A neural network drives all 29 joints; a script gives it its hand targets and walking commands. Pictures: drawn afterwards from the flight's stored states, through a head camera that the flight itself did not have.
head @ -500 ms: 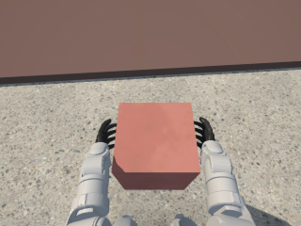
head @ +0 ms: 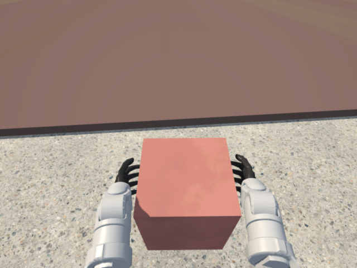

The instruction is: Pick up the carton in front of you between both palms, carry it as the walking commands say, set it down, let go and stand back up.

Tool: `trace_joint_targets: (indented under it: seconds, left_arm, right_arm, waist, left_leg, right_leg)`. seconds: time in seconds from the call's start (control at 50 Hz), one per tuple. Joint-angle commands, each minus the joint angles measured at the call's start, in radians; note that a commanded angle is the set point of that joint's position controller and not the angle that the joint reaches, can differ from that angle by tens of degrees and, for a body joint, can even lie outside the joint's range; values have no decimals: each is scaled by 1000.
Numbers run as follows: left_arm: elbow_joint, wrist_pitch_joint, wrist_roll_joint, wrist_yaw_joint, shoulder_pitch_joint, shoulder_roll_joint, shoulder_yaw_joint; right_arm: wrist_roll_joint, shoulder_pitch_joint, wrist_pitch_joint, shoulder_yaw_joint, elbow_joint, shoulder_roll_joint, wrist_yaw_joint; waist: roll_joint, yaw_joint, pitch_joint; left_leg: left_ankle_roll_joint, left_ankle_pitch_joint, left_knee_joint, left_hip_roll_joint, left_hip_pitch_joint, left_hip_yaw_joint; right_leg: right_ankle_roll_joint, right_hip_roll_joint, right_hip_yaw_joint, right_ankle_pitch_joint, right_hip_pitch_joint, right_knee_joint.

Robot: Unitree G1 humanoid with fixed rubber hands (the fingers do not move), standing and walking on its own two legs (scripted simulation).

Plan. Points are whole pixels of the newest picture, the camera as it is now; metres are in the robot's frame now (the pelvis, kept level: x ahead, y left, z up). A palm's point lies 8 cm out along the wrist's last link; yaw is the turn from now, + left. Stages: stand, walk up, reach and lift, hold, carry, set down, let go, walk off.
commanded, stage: reach and lift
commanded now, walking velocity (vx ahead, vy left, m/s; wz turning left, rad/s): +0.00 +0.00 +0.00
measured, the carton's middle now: (184, 196) +0.31 +0.00 -0.05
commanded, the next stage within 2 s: hold in 0.76 s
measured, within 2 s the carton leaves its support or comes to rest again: neither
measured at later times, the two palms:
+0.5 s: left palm (122, 182) +0.31 +0.15 +0.03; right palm (247, 178) +0.31 -0.15 +0.04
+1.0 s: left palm (120, 182) +0.29 +0.15 +0.06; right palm (251, 178) +0.30 -0.15 +0.06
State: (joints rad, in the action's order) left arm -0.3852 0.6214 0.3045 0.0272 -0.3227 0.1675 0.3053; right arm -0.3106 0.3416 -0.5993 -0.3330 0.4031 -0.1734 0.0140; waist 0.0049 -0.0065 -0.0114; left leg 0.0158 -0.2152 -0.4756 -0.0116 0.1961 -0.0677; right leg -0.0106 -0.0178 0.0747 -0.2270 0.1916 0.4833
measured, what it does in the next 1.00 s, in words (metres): stands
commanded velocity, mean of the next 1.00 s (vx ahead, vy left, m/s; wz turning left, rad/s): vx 0.00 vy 0.00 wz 0.00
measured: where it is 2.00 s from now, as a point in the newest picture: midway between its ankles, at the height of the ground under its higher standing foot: outside the picture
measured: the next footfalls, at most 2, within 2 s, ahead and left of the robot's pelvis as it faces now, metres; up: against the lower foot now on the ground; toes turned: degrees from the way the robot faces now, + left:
left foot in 1.84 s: +0.18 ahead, +0.10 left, +0.00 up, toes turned +9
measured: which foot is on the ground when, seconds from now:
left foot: down 0.00-1.00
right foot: down 0.00-1.00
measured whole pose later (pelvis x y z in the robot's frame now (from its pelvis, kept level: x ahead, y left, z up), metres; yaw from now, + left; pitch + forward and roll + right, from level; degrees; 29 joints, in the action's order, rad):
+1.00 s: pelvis +0.01 +0.00 +0.01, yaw +0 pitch -7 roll +0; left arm -0.18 0.77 0.26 0.01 -0.23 0.14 0.18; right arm -0.26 0.25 -0.75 -0.21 0.20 -0.15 0.01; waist 0.00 0.00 -0.03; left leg 0.01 -0.18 -0.34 -0.01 0.04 -0.07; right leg -0.01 -0.01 0.08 -0.19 0.03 0.35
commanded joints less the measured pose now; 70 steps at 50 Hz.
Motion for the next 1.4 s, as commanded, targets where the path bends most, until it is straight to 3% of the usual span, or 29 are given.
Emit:
trace_joint_targets:
  seconds: [0.0,0.46,0.74,0.84,1.0,1.22,1.38]
  left_arm:
    - [16,-43,-222,232,-588,952,-551]
    - [152,5,-251,208,-412,912,-602]
    - [210,36,-270,204,-397,895,-628]
    - [305,73,-312,197,-369,890,-693]
    - [254,112,-271,196,-396,852,-623]
    - [208,101,-273,208,-489,880,-622]
    - [210,103,-269,205,-474,878,-619]
  right_arm:
    - [220,537,16,555,29,-975,249]
    - [246,364,-29,600,-105,-919,230]
    - [266,349,-61,631,-169,-907,223]
    - [300,313,-100,689,-265,-900,213]
    - [276,357,-139,635,-218,-862,219]
    - [270,442,-127,627,-173,-887,227]
    - [268,430,-127,625,-176,-882,226]
  waist:
    - [-2,2,249]
    - [-7,2,266]
    - [-3,2,245]
    - [0,10,288]
    - [-4,2,141]
    - [-2,6,180]
    - [-5,5,188]
  left_leg:
    - [-21,20,80,-75,-81,16]
    - [-5,252,129,-85,-197,6]
    - [-7,246,141,-88,-206,0]
    - [-5,312,154,-88,-245,-7]
    - [-14,99,178,-79,-183,8]
    - [-15,46,162,-75,-179,13]
    - [-11,94,163,-77,-195,13]
  right_leg:
    - [15,-71,-13,14,-37,-96]
    - [3,-84,-7,245,-143,-143]
    - [0,-83,-3,246,-160,-157]
    - [-4,-82,4,325,-205,-167]
    - [4,-74,-10,101,-142,-190]
    - [6,-71,-14,52,-132,-175]
    - [5,-73,-15,98,-148,-177]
